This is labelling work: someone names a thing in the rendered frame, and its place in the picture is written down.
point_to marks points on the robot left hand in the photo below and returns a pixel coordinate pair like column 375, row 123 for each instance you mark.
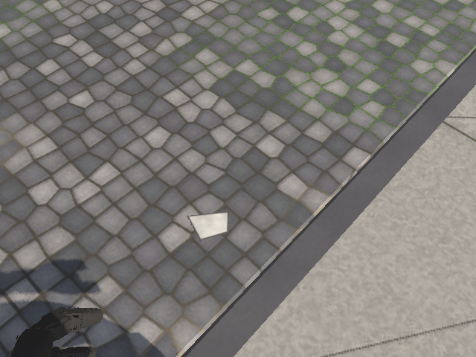
column 38, row 340

